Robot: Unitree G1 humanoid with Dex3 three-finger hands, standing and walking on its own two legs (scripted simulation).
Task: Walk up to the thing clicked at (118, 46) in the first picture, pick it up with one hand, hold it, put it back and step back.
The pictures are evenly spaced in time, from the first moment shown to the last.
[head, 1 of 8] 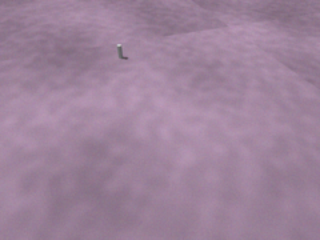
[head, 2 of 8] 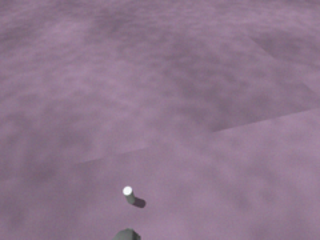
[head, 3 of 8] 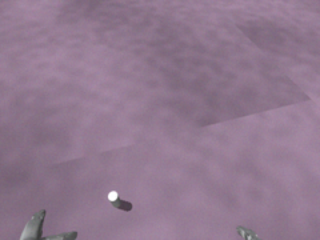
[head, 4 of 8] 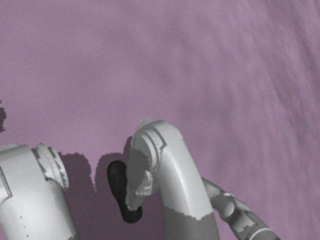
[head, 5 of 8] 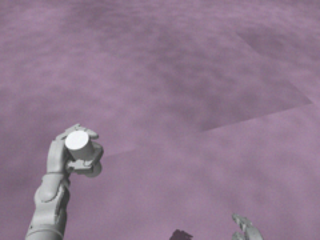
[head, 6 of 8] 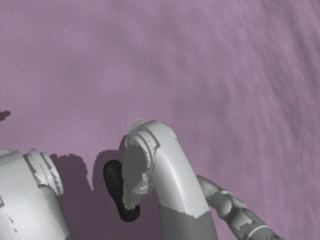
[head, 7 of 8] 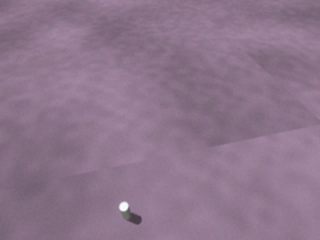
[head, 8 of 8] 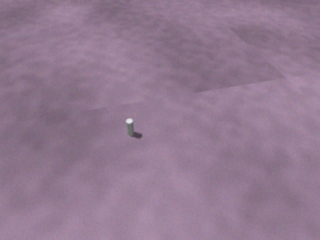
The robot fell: no
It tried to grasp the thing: yes
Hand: left
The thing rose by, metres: 0.69
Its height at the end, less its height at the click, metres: +0.00
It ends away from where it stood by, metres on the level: 0.01
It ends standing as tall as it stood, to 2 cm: yes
